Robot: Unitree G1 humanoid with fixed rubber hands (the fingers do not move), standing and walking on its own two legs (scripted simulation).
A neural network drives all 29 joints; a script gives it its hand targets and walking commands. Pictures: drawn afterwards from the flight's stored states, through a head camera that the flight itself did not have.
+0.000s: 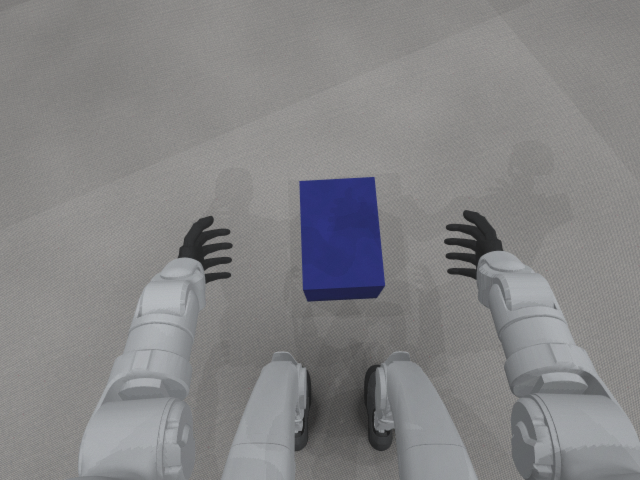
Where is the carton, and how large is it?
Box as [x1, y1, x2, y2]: [299, 177, 384, 301]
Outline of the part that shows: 374,177 299,181 303,290 308,301 376,297 384,286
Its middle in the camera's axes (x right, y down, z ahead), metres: +0.05 +0.00 +1.06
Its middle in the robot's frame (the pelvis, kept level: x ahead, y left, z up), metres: +0.55 +0.00 -0.59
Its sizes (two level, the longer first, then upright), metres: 0.290 0.198 0.184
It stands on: the floor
